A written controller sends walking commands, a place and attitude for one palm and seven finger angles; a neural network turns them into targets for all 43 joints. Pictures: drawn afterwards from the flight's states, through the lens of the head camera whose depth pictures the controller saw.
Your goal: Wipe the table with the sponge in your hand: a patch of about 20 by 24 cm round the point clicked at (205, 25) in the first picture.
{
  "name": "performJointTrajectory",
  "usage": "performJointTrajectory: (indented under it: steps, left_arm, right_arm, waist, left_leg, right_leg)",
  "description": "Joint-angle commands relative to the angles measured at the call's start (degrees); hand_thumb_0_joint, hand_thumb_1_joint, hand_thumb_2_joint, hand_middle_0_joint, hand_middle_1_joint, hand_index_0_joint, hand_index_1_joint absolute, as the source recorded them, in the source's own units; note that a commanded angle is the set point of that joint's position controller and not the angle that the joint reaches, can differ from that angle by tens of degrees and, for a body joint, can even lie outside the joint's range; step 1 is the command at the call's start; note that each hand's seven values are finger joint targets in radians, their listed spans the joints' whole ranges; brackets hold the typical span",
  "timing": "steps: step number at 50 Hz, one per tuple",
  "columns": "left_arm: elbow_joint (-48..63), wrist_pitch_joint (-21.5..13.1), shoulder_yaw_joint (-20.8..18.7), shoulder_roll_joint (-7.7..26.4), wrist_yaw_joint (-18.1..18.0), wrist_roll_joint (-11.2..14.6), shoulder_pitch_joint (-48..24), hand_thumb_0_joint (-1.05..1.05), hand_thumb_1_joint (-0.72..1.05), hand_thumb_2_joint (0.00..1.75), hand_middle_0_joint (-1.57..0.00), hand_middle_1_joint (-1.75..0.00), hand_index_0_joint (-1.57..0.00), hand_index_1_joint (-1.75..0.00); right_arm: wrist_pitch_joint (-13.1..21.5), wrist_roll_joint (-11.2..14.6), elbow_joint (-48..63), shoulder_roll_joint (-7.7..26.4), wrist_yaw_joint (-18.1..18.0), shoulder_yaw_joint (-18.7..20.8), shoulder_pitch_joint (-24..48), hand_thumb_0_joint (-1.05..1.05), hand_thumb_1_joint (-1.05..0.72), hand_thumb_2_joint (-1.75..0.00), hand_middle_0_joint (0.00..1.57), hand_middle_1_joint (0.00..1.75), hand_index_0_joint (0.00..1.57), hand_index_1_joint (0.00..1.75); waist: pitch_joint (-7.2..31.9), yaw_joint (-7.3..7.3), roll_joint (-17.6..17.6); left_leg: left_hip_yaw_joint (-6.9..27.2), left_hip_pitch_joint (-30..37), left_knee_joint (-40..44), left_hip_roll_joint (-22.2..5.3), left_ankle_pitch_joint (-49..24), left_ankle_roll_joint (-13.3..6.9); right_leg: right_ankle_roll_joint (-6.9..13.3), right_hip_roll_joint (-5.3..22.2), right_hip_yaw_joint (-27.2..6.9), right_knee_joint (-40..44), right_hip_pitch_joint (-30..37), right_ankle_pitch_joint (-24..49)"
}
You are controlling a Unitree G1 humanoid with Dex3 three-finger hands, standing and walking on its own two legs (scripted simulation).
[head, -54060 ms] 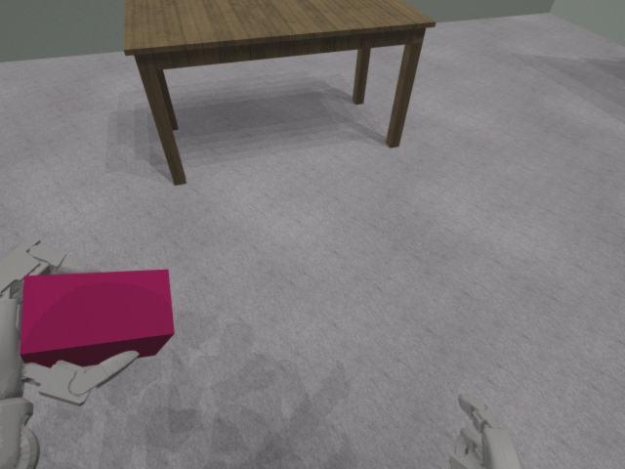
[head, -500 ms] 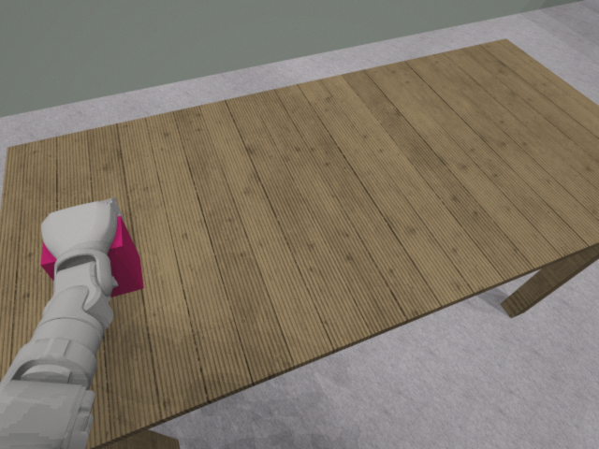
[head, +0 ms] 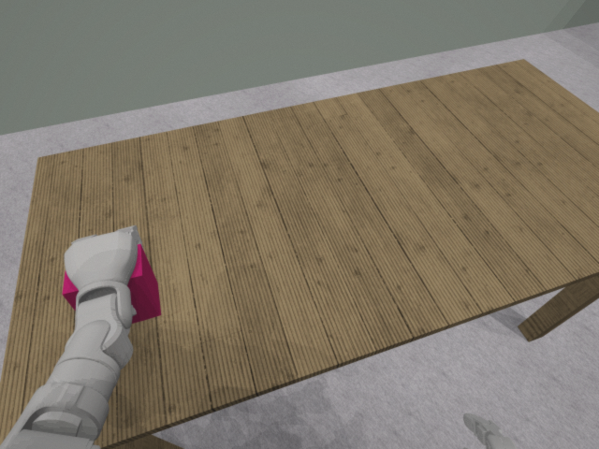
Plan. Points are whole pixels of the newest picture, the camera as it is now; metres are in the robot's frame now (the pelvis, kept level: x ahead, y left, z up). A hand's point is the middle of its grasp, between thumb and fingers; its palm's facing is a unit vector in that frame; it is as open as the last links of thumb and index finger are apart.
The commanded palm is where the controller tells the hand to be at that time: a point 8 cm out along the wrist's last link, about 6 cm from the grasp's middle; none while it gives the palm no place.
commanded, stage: wipe back along the first lane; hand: left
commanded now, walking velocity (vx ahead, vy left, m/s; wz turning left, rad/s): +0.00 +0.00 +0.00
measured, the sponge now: (120, 295) +0.33 +0.31 -0.04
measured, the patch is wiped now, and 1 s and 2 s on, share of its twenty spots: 1.00 1.00 1.00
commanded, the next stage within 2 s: lift the sponge slowly off the table in 0.48 s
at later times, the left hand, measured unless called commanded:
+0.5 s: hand (120, 316) +0.28 +0.28 +0.00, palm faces -0.04 -0.04 -1.00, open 10.3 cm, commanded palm +0.24 +0.25 +0.02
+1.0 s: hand (119, 328) +0.26 +0.27 +0.00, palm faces -0.08 -0.06 -0.99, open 10.3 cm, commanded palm +0.24 +0.26 +0.05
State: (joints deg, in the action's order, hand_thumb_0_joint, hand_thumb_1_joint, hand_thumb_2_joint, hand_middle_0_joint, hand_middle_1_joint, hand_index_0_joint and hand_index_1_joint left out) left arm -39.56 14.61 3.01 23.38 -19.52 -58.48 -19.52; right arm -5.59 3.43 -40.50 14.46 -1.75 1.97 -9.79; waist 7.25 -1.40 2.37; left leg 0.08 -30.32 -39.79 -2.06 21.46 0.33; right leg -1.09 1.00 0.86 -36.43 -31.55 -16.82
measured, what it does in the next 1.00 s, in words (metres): stands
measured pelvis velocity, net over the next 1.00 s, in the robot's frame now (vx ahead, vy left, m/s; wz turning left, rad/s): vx -0.01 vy -0.01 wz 0.00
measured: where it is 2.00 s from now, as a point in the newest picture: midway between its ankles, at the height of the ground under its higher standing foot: outside the picture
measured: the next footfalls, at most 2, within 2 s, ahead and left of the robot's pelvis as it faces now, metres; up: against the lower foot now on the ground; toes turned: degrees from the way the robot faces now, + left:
none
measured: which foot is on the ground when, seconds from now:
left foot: down 0.00-1.00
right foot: down 0.00-1.00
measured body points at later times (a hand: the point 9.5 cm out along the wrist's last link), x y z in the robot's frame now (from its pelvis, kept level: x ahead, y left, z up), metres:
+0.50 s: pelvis +0.00 -0.01 +0.00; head +0.02 -0.02 +0.45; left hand +0.28 +0.28 +0.05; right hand +0.20 -0.24 -0.10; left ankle -0.03 +0.12 -0.72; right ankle +0.01 -0.14 -0.72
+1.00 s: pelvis -0.01 -0.01 +0.01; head +0.01 -0.03 +0.45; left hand +0.26 +0.27 +0.05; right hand +0.17 -0.25 -0.10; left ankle -0.03 +0.12 -0.72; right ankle +0.00 -0.14 -0.72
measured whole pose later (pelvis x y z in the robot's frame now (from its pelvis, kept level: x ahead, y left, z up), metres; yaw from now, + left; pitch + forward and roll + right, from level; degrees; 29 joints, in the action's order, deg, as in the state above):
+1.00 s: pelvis -0.01 -0.01 +0.01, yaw +0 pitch +6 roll +0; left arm -22.7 16.6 4.9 20.5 -15.9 -57.3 -4.0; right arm -3.1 2.8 -39.8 13.7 -3.7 1.1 -7.0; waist 4.3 -3.4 2.6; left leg -0.1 -22.4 -36.4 -2.1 19.7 1.2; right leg -0.2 0.8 0.6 -35.4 -24.8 -16.2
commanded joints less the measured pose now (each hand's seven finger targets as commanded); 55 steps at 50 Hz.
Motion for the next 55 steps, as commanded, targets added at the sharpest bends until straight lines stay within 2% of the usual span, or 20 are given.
performJointTrajectory:
  steps: [1, 2, 6, 7, 14, 21, 22, 28, 31, 32, 33, 34, 35, 37, 40, 46, 47, 50, 52, 55]
  left_arm:
    - [4.24, 0.42, 1.03, 3.28, 2.79, 0.40, 0.79, 0.00, 0.10, 1.30, -1.20, -1.60, -1.20, -1.60]
    - [5.77, 0.53, -0.66, 4.56, 2.84, 0.88, 2.36, 0.00, 0.10, 1.30, -1.20, -1.60, -1.20, -1.60]
    - [8.98, 1.38, 2.18, 1.56, 3.17, 0.79, 4.61, 0.00, 0.10, 1.30, -1.20, -1.60, -1.20, -1.60]
    - [10.19, 1.51, -0.07, 3.52, 3.03, 1.00, 5.89, 0.00, 0.10, 1.30, -1.20, -1.60, -1.20, -1.60]
    - [14.61, 2.87, 1.28, 1.64, 3.00, 0.80, 12.67, 0.00, 0.10, 1.30, -1.20, -1.60, -1.20, -1.60]
    - [17.05, 4.28, 3.45, 0.09, 3.25, -0.03, 12.22, 0.00, 0.10, 1.30, -1.20, -1.60, -1.20, -1.60]
    - [17.95, 4.17, 1.23, 2.19, 3.01, 0.09, 12.34, 0.00, 0.10, 1.30, -1.20, -1.60, -1.20, -1.60]
    - [19.65, 4.25, 4.28, -0.64, 3.49, -0.07, 12.71, 0.00, 0.10, 1.30, -1.20, -1.60, -1.20, -1.60]
    - [19.30, 4.25, 3.27, 0.91, 3.44, -0.45, 10.83, 0.00, 0.10, 1.30, -1.20, -1.60, -1.20, -1.60]
    - [19.93, 4.15, -0.04, 4.41, 3.05, -0.52, 9.79, 0.00, 0.10, 1.30, -1.20, -1.60, -1.20, -1.60]
    - [21.44, 4.04, 2.43, 1.92, 3.25, -0.28, 9.41, 0.00, 0.10, 1.30, -1.20, -1.60, -1.20, -1.60]
    - [20.41, 4.09, 0.72, 3.63, 3.08, -0.37, 9.94, 0.00, 0.10, 1.30, -1.20, -1.60, -1.20, -1.60]
    - [21.45, 3.91, 2.48, 2.08, 3.22, -0.44, 8.11, 0.00, 0.10, 1.30, -1.20, -1.60, -1.20, -1.60]
    - [22.14, 3.59, -0.12, 4.62, 2.96, -0.20, 7.72, 0.00, 0.10, 1.30, -1.20, -1.60, -1.20, -1.60]
    - [23.01, 3.12, 1.33, 3.38, 3.08, -0.29, 7.10, 0.00, 0.10, 1.30, -1.20, -1.60, -1.20, -1.60]
    - [23.88, 2.14, -0.78, 5.99, 2.89, 0.10, 5.35, 0.00, 0.10, 1.30, -1.20, -1.60, -1.20, -1.60]
    - [24.58, 1.81, -3.78, 8.92, 2.66, 0.37, 5.38, 0.00, 0.10, 1.30, -1.20, -1.60, -1.20, -1.60]
    - [25.78, 1.26, -1.98, 7.19, 2.87, 0.28, 6.11, 0.00, 0.10, 1.30, -1.20, -1.60, -1.20, -1.60]
    - [27.71, 0.72, -4.74, 9.82, 2.56, 0.60, 6.73, 0.00, 0.10, 1.30, -1.20, -1.60, -1.20, -1.60]
    - [29.67, 0.15, -3.05, 8.34, 2.51, 0.32, 6.67, 0.00, 0.10, 1.30, -1.20, -1.60, -1.20, -1.60]
  right_arm:
    - [2.19, -0.37, 7.53, 8.14, -0.42, 2.60, 3.11, 0.00, -0.90, -0.90, 0.20, 0.30, 0.20, 0.30]
    - [2.23, -0.25, 7.90, 8.21, -0.44, 2.52, 3.82, 0.00, -0.90, -0.90, 0.20, 0.30, 0.20, 0.30]
    - [2.55, -0.42, 8.47, 7.88, -0.30, 2.31, 4.92, 0.00, -0.90, -0.90, 0.20, 0.30, 0.20, 0.30]
    - [2.69, -0.33, 8.54, 7.99, -0.27, 2.40, 5.23, 0.00, -0.90, -0.90, 0.20, 0.30, 0.20, 0.30]
    - [3.42, -0.47, 10.06, 7.40, -0.25, 2.06, 6.92, 0.00, -0.90, -0.90, 0.20, 0.30, 0.20, 0.30]
    - [3.81, -0.46, 10.50, 7.11, -0.43, 1.50, 8.76, 0.00, -0.90, -0.90, 0.20, 0.30, 0.20, 0.30]
    - [3.88, -0.53, 10.29, 7.38, -0.53, 1.69, 8.89, 0.00, -0.90, -0.90, 0.20, 0.30, 0.20, 0.30]
    - [4.21, -0.45, 11.26, 6.74, -0.71, 1.35, 9.46, 0.00, -0.90, -0.90, 0.20, 0.30, 0.20, 0.30]
    - [4.23, -0.61, 11.09, 6.85, -0.94, 1.27, 9.52, 0.00, -0.90, -0.90, 0.20, 0.30, 0.20, 0.30]
    - [4.13, -0.75, 10.66, 7.25, -1.15, 1.46, 9.70, 0.00, -0.90, -0.90, 0.20, 0.30, 0.20, 0.30]
    - [4.21, -0.66, 11.21, 6.78, -1.29, 1.41, 9.74, 0.00, -0.90, -0.90, 0.20, 0.30, 0.20, 0.30]
    - [4.24, -0.63, 10.96, 6.65, -1.43, 1.35, 9.74, 0.00, -0.90, -0.90, 0.20, 0.30, 0.20, 0.30]
    - [4.27, -0.67, 10.91, 6.62, -1.44, 1.25, 10.20, 0.00, -0.90, -0.90, 0.20, 0.30, 0.20, 0.30]
    - [4.38, -0.83, 10.60, 6.86, -1.67, 1.40, 10.18, 0.00, -0.90, -0.90, 0.20, 0.30, 0.20, 0.30]
    - [4.68, -0.72, 10.63, 6.37, -1.82, 1.37, 10.38, 0.00, -0.90, -0.90, 0.20, 0.30, 0.20, 0.30]
    - [5.25, -0.85, 9.80, 6.40, -2.25, 1.44, 10.27, 0.00, -0.90, -0.90, 0.20, 0.30, 0.20, 0.30]
    - [5.26, -0.92, 9.40, 6.71, -2.45, 1.60, 10.23, 0.00, -0.90, -0.90, 0.20, 0.30, 0.20, 0.30]
    - [5.67, -0.88, 9.70, 6.19, -2.46, 1.61, 10.43, 0.00, -0.90, -0.90, 0.20, 0.30, 0.20, 0.30]
    - [5.88, -0.98, 9.54, 6.40, -2.46, 1.82, 10.51, 0.00, -0.90, -0.90, 0.20, 0.30, 0.20, 0.30]
    - [6.25, -1.02, 9.58, 6.02, -2.30, 1.95, 10.71, 0.00, -0.90, -0.90, 0.20, 0.30, 0.20, 0.30]
  waist:
    - [12.32, 0.19, -5.49]
    - [12.87, -0.51, -5.05]
    - [10.72, 0.12, -5.68]
    - [11.46, -0.60, -5.29]
    - [10.55, -1.40, -6.59]
    - [6.88, -1.40, -5.19]
    - [7.56, -1.74, -4.60]
    - [7.54, -1.87, -3.96]
    - [7.15, -1.72, -5.20]
    - [7.66, -2.16, -4.84]
    - [8.94, -1.94, -3.81]
    - [7.94, -2.12, -4.69]
    - [7.86, -1.68, -3.93]
    - [7.97, -2.07, -3.66]
    - [8.49, -1.88, -3.37]
    - [8.41, -1.82, -3.76]
    - [8.76, -2.36, -3.30]
    - [9.35, -2.33, -2.36]
    - [9.85, -2.94, -1.16]
    - [10.55, -2.59, -0.73]
  left_leg:
    - [-1.18, 6.32, 4.26, 2.32, -19.55, -1.63]
    - [-0.84, 6.38, 4.52, 2.32, -20.72, -1.58]
    - [-1.22, 6.94, 4.27, 2.48, -20.35, -1.57]
    - [-0.82, 7.16, 4.43, 2.44, -21.55, -1.47]
    - [-1.26, 7.63, 4.43, 3.04, -21.06, -1.37]
    - [-0.78, 8.07, 5.72, 3.18, -17.34, -1.21]
    - [-0.52, 8.56, 5.83, 3.17, -17.46, -1.17]
    - [-0.45, 8.55, 6.14, 3.41, -14.97, -1.21]
    - [-0.31, 8.08, 6.24, 3.52, -13.93, -1.22]
    - [-0.01, 8.37, 6.48, 3.51, -14.12, -1.14]
    - [-0.53, 8.97, 6.29, 3.70, -14.07, -1.43]
    - [-0.31, 8.61, 6.50, 3.67, -13.56, -1.32]
    - [-0.42, 8.83, 6.72, 3.67, -13.27, -1.29]
    - [-0.05, 9.23, 7.14, 3.65, -12.98, -1.36]
    - [-0.30, 9.84, 7.34, 3.66, -12.89, -1.50]
    - [-0.54, 10.59, 8.03, 3.72, -12.86, -1.70]
    - [-0.28, 10.80, 8.41, 3.78, -13.12, -1.61]
    - [-0.73, 11.46, 8.62, 3.95, -14.21, -1.68]
    - [-0.33, 12.27, 9.19, 3.85, -15.06, -1.53]
    - [-0.59, 13.39, 9.30, 3.79, -16.29, -1.58]
  right_leg:
    - [4.34, -2.61, 2.05, 2.74, 11.25, 19.73]
    - [4.58, -2.64, 1.83, 2.55, 12.33, 20.85]
    - [4.26, -2.54, 1.84, 2.70, 11.82, 21.75]
    - [4.51, -2.62, 1.61, 2.48, 12.64, 22.43]
    - [4.27, -2.44, 1.63, 2.21, 14.18, 24.51]
    - [4.49, -2.75, 1.72, 3.15, 11.79, 17.62]
    - [4.71, -2.89, 1.32, 3.17, 12.18, 17.46]
    - [4.80, -3.09, 1.55, 3.37, 11.57, 14.01]
    - [4.73, -2.98, 1.31, 3.47, 11.33, 13.08]
    - [4.93, -3.12, 0.59, 3.71, 11.91, 12.84]
    - [4.69, -2.86, 0.94, 3.75, 12.60, 13.47]
    - [4.69, -2.94, 0.93, 3.89, 12.27, 12.52]
    - [4.62, -2.88, 0.82, 4.03, 11.94, 12.18]
    - [4.84, -3.15, 0.20, 4.55, 12.27, 11.23]
    - [4.63, -2.90, 0.57, 4.76, 12.77, 11.16]
    - [4.45, -2.75, -0.18, 5.87, 14.33, 12.27]
    - [4.64, -2.92, -0.95, 6.23, 15.14, 12.30]
    - [4.48, -2.59, -0.61, 6.30, 16.39, 14.54]
    - [4.78, -2.84, -1.30, 6.54, 17.35, 14.92]
    - [4.66, -2.61, -0.87, 6.60, 18.06, 17.01]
